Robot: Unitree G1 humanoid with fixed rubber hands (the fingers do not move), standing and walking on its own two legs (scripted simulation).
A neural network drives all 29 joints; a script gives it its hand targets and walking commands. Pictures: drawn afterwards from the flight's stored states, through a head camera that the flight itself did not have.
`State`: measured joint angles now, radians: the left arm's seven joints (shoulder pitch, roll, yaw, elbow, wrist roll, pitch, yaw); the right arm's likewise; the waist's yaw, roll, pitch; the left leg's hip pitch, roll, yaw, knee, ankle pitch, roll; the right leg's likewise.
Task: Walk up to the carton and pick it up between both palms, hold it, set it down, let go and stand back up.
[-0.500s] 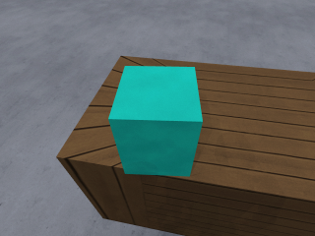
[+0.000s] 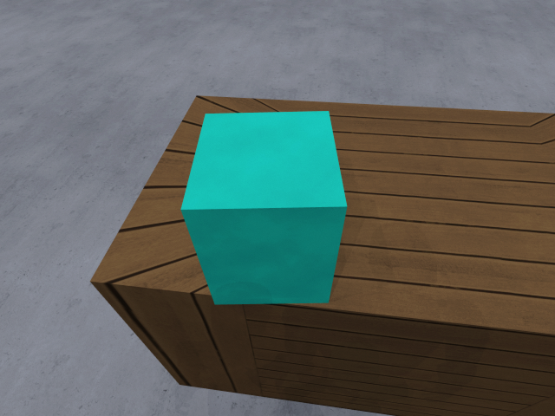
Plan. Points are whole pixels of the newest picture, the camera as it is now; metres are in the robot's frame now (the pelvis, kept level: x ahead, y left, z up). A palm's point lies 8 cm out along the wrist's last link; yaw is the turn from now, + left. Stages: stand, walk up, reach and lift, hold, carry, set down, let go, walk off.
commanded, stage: walk up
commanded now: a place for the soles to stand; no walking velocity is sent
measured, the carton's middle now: (269, 211) +0.44 +0.03 +0.05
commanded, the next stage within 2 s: reach and lift in 0.68 s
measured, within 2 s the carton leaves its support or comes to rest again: neither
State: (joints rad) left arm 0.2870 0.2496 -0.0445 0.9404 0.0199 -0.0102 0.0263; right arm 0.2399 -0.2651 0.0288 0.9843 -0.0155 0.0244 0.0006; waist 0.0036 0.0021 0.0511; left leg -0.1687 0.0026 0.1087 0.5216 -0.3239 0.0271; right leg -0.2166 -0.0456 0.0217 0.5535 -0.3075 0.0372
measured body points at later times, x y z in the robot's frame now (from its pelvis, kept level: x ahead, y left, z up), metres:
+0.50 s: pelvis -0.01 +0.01 +0.00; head +0.01 +0.00 +0.45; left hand +0.05 +0.27 -0.14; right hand +0.03 -0.26 -0.15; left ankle -0.02 +0.10 -0.73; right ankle -0.01 -0.14 -0.73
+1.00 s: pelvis -0.04 -0.01 -0.02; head -0.01 +0.00 +0.42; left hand +0.18 +0.23 -0.10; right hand +0.15 -0.27 -0.12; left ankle -0.03 +0.10 -0.73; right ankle -0.01 -0.14 -0.73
